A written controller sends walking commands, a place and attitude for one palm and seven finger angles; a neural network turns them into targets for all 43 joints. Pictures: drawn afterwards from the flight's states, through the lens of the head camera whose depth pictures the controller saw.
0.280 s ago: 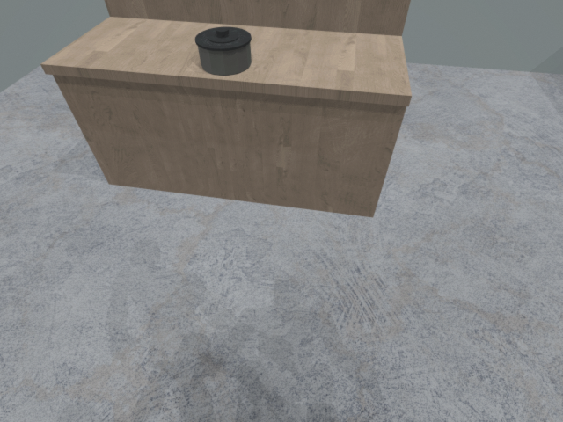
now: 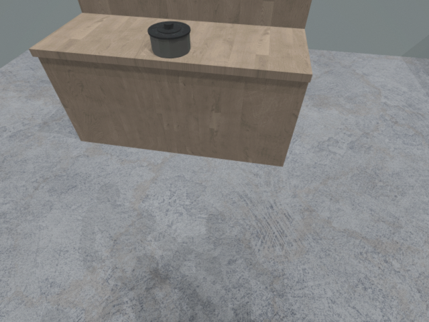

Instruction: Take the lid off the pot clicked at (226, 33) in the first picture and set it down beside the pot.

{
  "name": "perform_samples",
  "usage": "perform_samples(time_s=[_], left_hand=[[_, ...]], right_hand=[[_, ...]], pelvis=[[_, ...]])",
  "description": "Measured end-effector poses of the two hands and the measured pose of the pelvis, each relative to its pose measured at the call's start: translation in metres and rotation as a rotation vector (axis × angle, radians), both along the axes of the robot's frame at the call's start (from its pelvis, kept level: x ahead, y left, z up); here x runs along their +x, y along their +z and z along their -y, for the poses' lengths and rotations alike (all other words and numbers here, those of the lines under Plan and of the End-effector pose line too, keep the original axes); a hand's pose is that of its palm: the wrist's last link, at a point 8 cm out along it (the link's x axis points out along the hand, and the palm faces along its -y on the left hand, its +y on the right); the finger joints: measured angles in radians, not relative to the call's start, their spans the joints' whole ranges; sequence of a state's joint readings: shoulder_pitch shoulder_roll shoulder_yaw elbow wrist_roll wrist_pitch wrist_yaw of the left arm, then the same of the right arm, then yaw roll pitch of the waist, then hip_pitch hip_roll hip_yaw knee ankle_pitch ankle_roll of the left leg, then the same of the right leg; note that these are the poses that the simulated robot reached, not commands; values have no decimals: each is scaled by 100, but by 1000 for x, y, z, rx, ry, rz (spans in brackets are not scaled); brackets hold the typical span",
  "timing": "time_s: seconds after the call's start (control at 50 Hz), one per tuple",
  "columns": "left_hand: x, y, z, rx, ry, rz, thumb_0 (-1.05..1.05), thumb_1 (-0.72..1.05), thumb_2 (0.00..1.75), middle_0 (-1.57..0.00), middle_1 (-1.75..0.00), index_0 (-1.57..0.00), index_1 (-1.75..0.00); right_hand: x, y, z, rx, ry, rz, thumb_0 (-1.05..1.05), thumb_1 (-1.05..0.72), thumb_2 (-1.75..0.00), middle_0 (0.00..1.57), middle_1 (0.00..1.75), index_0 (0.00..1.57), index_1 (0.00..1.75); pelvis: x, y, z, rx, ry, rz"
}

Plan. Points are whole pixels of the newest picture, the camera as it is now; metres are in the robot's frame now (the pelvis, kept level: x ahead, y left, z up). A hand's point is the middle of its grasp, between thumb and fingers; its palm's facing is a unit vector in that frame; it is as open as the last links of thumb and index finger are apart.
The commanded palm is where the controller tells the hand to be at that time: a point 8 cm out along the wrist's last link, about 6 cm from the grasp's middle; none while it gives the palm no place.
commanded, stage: look at it before walking up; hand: left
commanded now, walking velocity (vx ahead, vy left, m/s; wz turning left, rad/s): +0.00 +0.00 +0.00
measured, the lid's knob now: (168, 24) +1.34 +0.29 +0.01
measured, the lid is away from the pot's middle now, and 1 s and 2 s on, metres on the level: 0.00 0.00 0.00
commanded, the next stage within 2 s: walk to a spot facing it in 0.46 s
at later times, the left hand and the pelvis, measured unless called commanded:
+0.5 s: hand out of the picture +0.07 +0.25 -0.16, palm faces -0.02 -0.94 -0.33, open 7.4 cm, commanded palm none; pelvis +0.01 +0.01 +0.00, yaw +0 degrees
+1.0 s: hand out of the picture +0.03 +0.27 -0.20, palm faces +0.19 -0.96 -0.19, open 7.4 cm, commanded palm none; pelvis +0.07 +0.07 -0.02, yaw +11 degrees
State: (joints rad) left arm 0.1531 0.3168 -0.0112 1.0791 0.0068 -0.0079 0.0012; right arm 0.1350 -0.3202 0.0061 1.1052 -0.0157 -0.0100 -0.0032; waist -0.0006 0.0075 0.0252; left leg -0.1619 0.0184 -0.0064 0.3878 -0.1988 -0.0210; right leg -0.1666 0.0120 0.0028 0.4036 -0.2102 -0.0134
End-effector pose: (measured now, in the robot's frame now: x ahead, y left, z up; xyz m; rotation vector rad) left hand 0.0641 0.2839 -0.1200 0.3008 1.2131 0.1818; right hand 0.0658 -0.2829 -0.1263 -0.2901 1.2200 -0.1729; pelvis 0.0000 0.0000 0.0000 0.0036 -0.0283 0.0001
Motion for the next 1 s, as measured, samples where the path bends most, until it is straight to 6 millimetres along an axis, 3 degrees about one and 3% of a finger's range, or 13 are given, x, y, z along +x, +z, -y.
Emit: perform_samples(time_s=[0.66, 0.78, 0.9, 0.94, 1.0], left_hand=[[0, -4, -4, -6, 23, -18, 0, 90, 90, -21, -30, -20, -30], [-25, -20, 3, -81, 119, -28, 0, 90, 90, -21, -30, -20, -30], [-61, -47, -12, -146, 231, -133, 0, 90, 90, -21, -30, -20, -30], [-63, -51, -20, -154, 249, -176, 0, 90, 90, -21, -30, -20, -30], [-48, -46, -30, -157, 264, -173, 0, 90, 90, -21, -30, -20, -30]], right_hand=[[6, -2, -11, 5, 1, -18, 0, -90, -90, 20, 30, 20, 30], [-1, -8, -38, 30, 27, -109, 0, -91, -90, 20, 30, 20, 30], [20, -14, -81, 41, 71, -114, 1, -90, -90, 20, 30, 20, 30], [24, -18, -94, 40, 65, -107, 0, -90, -90, 20, 30, 20, 30], [24, -14, -113, 51, 52, -140, 0, -91, -90, 20, 30, 20, 30]], pelvis=[[11, 0, -7, -5, 10, -2], [26, -5, -20, -22, 81, -9], [50, -18, -53, -22, 159, -7], [58, -22, -63, -19, 168, -11], [74, -16, -73, -14, 188, -18]])
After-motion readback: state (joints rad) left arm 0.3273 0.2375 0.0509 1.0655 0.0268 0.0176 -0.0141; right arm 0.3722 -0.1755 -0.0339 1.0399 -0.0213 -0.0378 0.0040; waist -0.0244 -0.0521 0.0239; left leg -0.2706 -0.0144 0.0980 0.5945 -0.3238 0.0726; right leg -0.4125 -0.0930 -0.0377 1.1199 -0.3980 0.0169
